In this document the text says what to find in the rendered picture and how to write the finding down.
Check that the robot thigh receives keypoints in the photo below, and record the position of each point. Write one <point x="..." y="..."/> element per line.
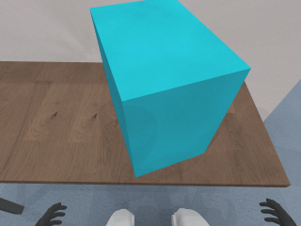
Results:
<point x="121" y="218"/>
<point x="188" y="217"/>

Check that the right robot thigh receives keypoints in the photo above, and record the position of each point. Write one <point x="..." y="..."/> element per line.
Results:
<point x="188" y="217"/>

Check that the table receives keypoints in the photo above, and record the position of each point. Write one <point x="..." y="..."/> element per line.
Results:
<point x="58" y="126"/>

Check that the carton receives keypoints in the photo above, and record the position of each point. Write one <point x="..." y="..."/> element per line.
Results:
<point x="171" y="79"/>

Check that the robot left hand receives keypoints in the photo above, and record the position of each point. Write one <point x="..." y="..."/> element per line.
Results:
<point x="52" y="213"/>

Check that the robot right hand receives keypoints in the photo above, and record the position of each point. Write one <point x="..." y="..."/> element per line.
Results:
<point x="283" y="219"/>

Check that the left robot thigh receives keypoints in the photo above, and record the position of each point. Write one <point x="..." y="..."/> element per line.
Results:
<point x="121" y="218"/>

